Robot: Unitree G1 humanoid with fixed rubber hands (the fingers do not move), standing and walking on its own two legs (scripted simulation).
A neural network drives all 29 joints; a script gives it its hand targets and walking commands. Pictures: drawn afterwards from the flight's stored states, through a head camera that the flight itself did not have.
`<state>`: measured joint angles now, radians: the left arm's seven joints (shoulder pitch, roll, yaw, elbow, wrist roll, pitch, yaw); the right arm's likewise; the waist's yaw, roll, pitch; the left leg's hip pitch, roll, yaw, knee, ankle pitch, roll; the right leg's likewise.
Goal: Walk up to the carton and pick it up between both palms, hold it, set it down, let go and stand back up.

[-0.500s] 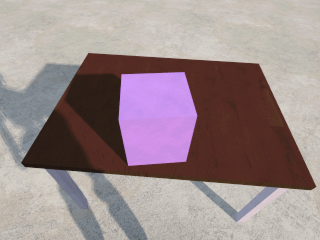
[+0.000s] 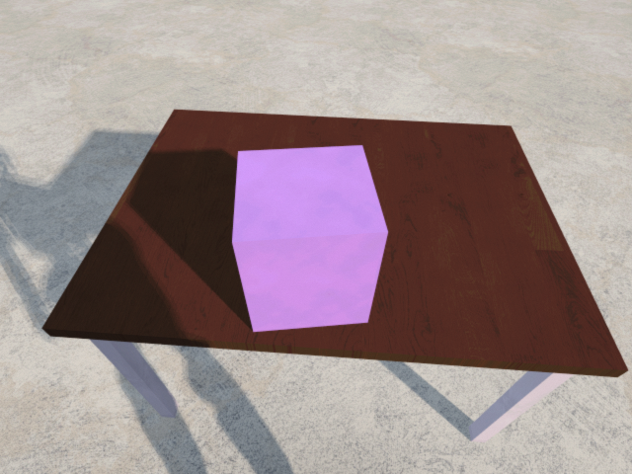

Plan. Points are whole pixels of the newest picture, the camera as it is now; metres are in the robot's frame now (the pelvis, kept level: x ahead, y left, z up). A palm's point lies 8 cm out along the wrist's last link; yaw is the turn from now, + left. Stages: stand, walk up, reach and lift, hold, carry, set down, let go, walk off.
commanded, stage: stand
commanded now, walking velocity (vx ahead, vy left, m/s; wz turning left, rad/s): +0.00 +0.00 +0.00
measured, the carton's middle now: (306, 241) +0.49 +0.03 -0.04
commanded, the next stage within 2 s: none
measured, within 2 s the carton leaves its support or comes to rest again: neither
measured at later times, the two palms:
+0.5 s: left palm out of the picture -0.05 +0.20 -0.15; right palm out of the picture -0.04 -0.20 -0.15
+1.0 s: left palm out of the picture -0.03 +0.20 -0.15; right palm out of the picture -0.03 -0.20 -0.15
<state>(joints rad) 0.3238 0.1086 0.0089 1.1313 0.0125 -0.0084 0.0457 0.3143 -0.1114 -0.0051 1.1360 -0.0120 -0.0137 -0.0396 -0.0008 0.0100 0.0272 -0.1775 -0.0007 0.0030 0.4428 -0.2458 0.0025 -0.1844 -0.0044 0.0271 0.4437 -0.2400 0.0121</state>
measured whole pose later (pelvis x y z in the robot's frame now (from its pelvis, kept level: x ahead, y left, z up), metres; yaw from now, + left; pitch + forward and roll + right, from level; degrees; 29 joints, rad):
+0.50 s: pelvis -0.01 +0.00 +0.00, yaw +0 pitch -1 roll +0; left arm 0.34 0.10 0.00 1.14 0.01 0.00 0.04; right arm 0.33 -0.10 0.00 1.14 -0.01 -0.01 -0.04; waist 0.00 0.00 0.05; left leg -0.19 0.00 0.00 0.44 -0.23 0.00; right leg -0.20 0.00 0.02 0.44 -0.22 0.01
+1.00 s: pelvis +0.00 +0.00 +0.00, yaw +0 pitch +0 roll +0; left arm 0.33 0.10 0.00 1.13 0.01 -0.01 0.04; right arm 0.32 -0.10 0.00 1.13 -0.01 -0.02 -0.04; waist 0.00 0.00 0.04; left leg -0.19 0.00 0.00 0.43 -0.24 0.00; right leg -0.19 -0.01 0.03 0.43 -0.23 0.02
